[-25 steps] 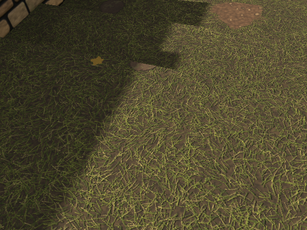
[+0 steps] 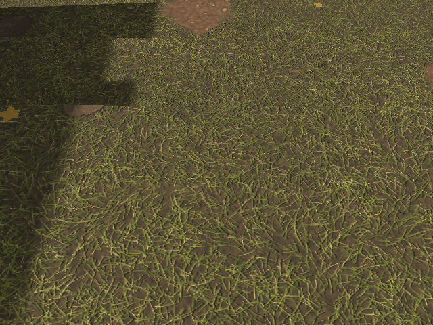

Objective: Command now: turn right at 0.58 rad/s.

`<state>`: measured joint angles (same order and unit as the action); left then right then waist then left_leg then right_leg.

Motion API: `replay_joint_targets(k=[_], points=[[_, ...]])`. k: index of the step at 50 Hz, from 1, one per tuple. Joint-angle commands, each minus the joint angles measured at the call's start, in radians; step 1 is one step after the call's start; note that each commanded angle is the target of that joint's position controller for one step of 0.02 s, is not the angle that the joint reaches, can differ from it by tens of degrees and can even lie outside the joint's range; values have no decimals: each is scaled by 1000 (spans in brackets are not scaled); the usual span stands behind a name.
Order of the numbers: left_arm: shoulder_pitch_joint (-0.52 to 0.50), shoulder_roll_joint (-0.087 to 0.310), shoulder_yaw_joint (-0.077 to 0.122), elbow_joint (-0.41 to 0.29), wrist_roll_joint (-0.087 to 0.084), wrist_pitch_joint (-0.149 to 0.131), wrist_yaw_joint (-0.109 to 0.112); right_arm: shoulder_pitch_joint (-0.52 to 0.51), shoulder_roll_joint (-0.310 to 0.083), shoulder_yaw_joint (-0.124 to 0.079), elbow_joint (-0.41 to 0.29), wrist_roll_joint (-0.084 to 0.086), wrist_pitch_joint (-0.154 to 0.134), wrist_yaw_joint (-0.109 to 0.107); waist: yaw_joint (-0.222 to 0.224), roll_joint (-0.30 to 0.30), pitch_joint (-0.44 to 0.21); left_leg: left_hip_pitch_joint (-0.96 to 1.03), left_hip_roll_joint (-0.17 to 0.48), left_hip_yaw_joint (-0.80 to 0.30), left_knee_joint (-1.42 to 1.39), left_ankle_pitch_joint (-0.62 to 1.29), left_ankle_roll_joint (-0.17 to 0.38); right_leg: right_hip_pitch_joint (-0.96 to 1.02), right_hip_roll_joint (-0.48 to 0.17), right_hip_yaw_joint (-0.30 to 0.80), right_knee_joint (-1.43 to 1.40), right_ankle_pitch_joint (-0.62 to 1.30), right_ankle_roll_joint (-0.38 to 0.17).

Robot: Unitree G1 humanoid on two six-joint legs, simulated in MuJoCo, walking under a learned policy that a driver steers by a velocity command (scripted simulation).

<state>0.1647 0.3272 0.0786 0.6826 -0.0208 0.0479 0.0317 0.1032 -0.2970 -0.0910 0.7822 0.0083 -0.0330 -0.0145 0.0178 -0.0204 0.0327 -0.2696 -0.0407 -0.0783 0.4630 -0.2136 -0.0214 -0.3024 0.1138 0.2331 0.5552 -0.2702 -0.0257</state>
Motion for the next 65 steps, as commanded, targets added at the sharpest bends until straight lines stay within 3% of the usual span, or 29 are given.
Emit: replay_joint_targets(k=[1,2,3,4,5,7,12,15,17,18,19,20,21,22,24,26,35,45,60,61,63,65], points=[[42,81,24,-101,1,-17,2,53,-236,-52,-48,-46,-3,-4,30,296,-124,234,419,-427,-148,492,250,-243,49,-35,316,-412,11],[61,167,46,-88,13,-24,-1,31,-193,-42,-67,-45,-5,-4,17,241,-122,187,484,-445,-156,452,331,-281,-38,-54,533,-406,53],[58,202,63,-64,4,-21,-2,-10,-133,-24,-83,-36,-5,-7,20,171,-99,149,407,-336,-148,380,296,-268,-59,-56,607,-327,67],[65,178,62,-44,6,-11,1,-43,-111,-16,-87,-24,0,-10,29,142,-77,132,331,-243,-140,300,246,-267,-64,-66,634,-266,85],[61,153,56,-41,10,-3,4,-48,-100,-9,-87,-10,2,-12,16,147,-61,131,299,-199,-139,290,231,-283,-59,-69,659,-218,101],[38,101,38,-56,4,-1,-1,-15,-109,-4,-74,-11,10,-18,-3,159,-53,127,261,-125,-144,345,238,-263,-52,-106,615,-176,117],[-23,38,1,-90,14,-9,-8,11,-143,-8,-60,-11,23,-16,-42,203,-100,174,272,-76,-120,397,251,-112,-111,-182,265,-184,119],[6,57,4,-75,9,-9,-13,26,-162,-6,-45,1,30,-5,-41,206,-99,150,277,-85,-92,400,246,10,-101,-235,56,-99,102],[61,56,6,-46,16,-10,-16,39,-136,8,-27,16,29,0,-4,173,-83,89,247,-64,-51,334,187,161,-89,-247,-220,118,55],[64,92,9,-54,23,-10,-11,78,-109,21,-14,3,17,5,-16,114,-108,13,220,-43,-21,235,115,285,-158,-155,-230,260,24],[80,165,20,-69,33,-5,1,103,-56,41,-27,-41,4,15,-54,-103,-166,-78,135,47,119,-17,34,382,-339,35,-178,558,-42],[17,107,-1,-63,48,-14,-12,74,-41,45,-33,-30,3,9,-61,-202,-141,-24,103,62,61,-197,-8,194,-395,71,-192,452,-158],[-47,53,-15,-82,46,-28,-24,52,-87,37,-22,-28,9,3,-59,-134,-93,26,107,66,45,-119,-28,146,-329,25,-208,301,-148],[-41,36,-19,-65,50,-39,-27,32,-86,38,-16,-30,9,2,-50,-128,-88,36,100,66,15,-16,-31,150,-270,-17,-199,196,-97],[-16,66,-12,-53,44,-51,-29,47,-117,32,4,-27,20,-5,-34,-111,-44,54,106,61,2,63,-35,108,-228,-43,-201,148,-51],[11,52,-19,-38,42,-56,-27,56,-104,35,22,-20,18,-3,-36,-72,-32,69,107,61,-11,82,-30,106,-209,-64,-184,169,-33],[9,37,-20,-10,35,-51,-22,74,-104,36,107,-15,16,-10,-33,4,-42,99,111,62,-37,120,-35,127,-180,-98,-157,239,-34],[34,34,-18,64,32,-53,-18,84,-106,37,181,-11,22,-22,-36,8,-36,114,108,65,-40,123,-27,120,-156,-132,-152,239,-20],[74,28,-27,181,26,-53,-4,104,-79,43,263,-10,29,-31,-35,16,-6,97,92,75,-48,98,-18,106,-136,-163,-153,190,-1],[89,27,-27,196,24,-51,-1,122,-68,45,275,-9,30,-31,-35,8,-26,100,76,94,-40,5,-15,113,-128,-169,-161,79,-6],[101,59,-15,205,13,-45,4,116,-59,44,272,3,30,-33,-21,-28,21,18,30,141,38,-261,7,66,-138,-127,-197,-332,-47],[143,92,-5,212,6,-56,2,75,-37,49,241,4,10,-27,4,-113,96,-113,18,154,165,-319,26,36,-252,47,-305,-575,-120]])
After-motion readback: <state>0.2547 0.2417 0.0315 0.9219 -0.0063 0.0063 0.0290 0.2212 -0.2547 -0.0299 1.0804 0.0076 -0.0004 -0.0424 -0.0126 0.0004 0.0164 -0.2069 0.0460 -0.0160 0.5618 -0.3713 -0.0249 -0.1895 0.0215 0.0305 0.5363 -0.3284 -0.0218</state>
